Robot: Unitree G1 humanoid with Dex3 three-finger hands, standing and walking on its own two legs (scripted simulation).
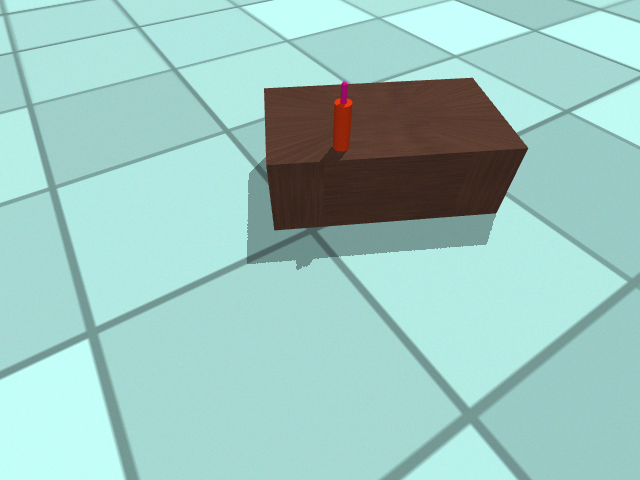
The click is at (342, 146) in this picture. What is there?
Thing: necked bottle
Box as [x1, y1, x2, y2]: [333, 82, 352, 151]
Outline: 346,82 342,82 341,97 335,100 334,103 333,147 336,150 340,151 347,149 349,143 352,103 349,99 346,98
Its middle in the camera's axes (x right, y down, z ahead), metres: +0.09 -0.46 +1.41
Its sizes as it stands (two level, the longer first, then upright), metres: 0.065 0.065 0.264
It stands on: a support 0.36 m high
